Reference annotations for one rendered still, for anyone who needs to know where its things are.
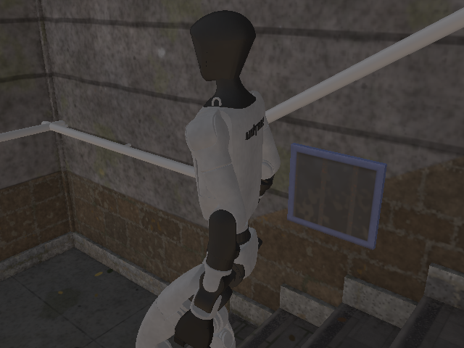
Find stairs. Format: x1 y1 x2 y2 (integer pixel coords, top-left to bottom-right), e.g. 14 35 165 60
187 295 464 348

